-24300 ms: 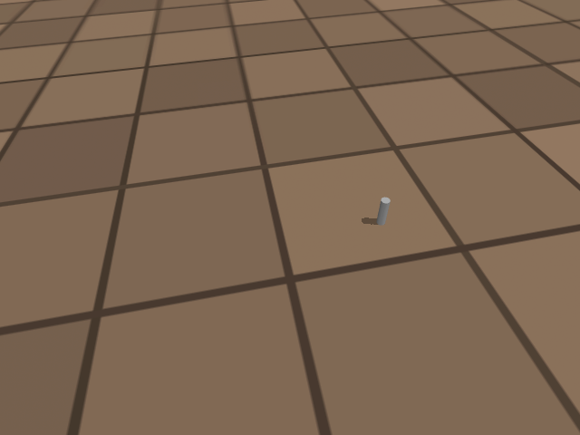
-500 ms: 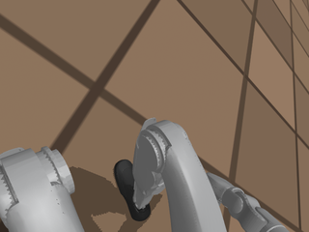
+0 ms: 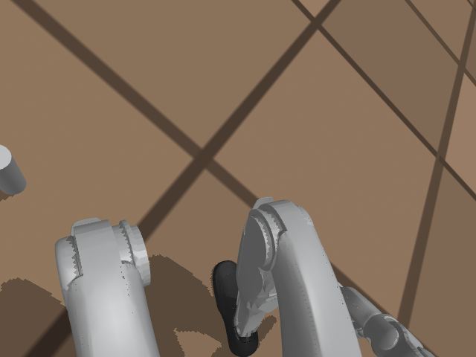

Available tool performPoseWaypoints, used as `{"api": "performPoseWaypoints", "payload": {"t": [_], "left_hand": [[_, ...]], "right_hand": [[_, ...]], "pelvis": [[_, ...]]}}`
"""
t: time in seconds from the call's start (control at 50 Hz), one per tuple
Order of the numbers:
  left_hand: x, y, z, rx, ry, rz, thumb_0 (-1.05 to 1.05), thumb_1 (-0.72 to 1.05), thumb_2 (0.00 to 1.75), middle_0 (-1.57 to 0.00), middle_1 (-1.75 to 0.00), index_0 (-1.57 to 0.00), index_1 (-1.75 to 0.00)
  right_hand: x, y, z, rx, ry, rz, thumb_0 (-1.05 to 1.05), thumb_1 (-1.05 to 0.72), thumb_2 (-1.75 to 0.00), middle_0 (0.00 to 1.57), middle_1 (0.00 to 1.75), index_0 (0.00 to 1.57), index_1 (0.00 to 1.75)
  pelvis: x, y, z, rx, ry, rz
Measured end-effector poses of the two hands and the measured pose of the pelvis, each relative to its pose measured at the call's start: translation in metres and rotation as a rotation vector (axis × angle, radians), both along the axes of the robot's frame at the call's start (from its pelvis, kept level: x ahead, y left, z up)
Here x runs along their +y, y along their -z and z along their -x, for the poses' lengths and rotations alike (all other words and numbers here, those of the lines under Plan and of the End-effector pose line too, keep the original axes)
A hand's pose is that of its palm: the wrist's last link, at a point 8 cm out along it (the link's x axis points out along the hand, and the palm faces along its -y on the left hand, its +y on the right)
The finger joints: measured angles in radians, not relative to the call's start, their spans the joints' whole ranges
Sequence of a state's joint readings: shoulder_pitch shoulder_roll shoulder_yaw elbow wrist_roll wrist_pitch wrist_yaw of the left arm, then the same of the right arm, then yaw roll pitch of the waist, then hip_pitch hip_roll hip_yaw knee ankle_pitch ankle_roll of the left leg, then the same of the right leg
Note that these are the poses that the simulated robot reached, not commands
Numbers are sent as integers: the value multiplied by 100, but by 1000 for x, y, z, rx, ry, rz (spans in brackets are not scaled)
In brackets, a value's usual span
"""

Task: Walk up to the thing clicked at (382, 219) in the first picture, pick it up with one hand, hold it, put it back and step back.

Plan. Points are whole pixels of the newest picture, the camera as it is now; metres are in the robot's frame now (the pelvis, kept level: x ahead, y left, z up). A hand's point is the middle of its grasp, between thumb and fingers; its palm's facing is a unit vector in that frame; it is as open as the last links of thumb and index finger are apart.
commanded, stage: rise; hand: left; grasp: from the side
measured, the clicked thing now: (4, 172) +0.42 +0.32 -0.23
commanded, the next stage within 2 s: home in 0.04 s
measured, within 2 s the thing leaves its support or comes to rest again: neither
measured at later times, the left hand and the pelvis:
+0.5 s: hand out of the picture +0.28 +0.39 +0.01, palm faces +0.34 -0.80 -0.50, open 17.3 cm; pelvis +0.01 -0.01 +0.10, yaw +9 degrees
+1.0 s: hand out of the picture +0.24 +0.28 +0.23, palm faces +0.36 -0.85 -0.39, open 17.4 cm; pelvis +0.07 -0.02 +0.33, yaw +14 degrees
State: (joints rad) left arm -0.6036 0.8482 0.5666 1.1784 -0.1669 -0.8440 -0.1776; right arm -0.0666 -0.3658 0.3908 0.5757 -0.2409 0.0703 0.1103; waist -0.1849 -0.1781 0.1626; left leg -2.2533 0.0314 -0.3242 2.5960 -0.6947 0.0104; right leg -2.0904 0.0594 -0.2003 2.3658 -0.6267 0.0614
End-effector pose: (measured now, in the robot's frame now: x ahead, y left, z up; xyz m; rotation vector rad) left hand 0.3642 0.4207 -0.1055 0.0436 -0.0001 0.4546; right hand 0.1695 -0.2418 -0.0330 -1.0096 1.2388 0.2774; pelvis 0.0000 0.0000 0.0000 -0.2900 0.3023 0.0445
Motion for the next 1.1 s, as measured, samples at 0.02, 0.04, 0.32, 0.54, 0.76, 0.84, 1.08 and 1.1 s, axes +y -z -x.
{"api": "performPoseWaypoints", "payload": {"t": [0.02, 0.04, 0.32, 0.54, 0.76, 0.84, 1.08, 1.1], "left_hand": [[0, -2, 3, 11, 2, 9, -1, -60, 4, -6, -5, -8, -4], [1, -2, 6, 41, 8, 3, -1, -60, 4, -6, -5, -7, -4], [46, -85, 64, 419, -94, -184, -1, -52, 8, -7, -7, -7, -7], [-11, -170, 122, 656, -81, -219, -1, -51, 7, -6, -6, -6, -6], [-67, -272, 148, 753, -123, -119, -1, -53, 6, -6, -5, -6, -6], [-82, -304, 153, 794, -126, -72, -1, -53, 6, -6, -5, -6, -5], [-120, -399, 161, 846, -116, 31, 0, -53, 5, -6, -5, -6, -5], [-123, -408, 161, 842, -113, 33, 0, -53, 5, -6, -5, -6, -5]], "right_hand": [[1, 1, -2, -7, 6, -12, 0, -90, -89, 20, 30, 21, 31], [1, 1, -3, -22, 27, -27, 0, -89, -89, 20, 30, 21, 31], [0, 4, -13, -86, 305, -196, 0, -92, -90, 20, 30, 21, 31], [6, -34, -39, -140, 426, -343, 1, -91, -90, 20, 30, 20, 31], [15, -151, -98, -341, 402, -431, 1, -90, -90, 20, 30, 20, 31], [15, -197, -113, -411, 394, -443, 1, -90, -90, 20, 30, 20, 31], [27, -314, -122, -532, 410, -443, 1, -90, -90, 20, 30, 20, 31], [29, -321, -121, -539, 412, -445, 1, -90, -90, 20, 30, 20, 31]], "pelvis": [[0, -1, 0, 6, -2, -2], [0, -2, 0, 13, -4, -7], [-7, -42, -6, 180, -54, -76], [-16, -115, -10, 274, -83, -146], [-27, -222, -34, 246, -122, -192], [-26, -259, -46, 210, -134, -201], [-10, -357, -80, 69, -174, -222], [-9, -363, -82, 55, -177, -224]]}}
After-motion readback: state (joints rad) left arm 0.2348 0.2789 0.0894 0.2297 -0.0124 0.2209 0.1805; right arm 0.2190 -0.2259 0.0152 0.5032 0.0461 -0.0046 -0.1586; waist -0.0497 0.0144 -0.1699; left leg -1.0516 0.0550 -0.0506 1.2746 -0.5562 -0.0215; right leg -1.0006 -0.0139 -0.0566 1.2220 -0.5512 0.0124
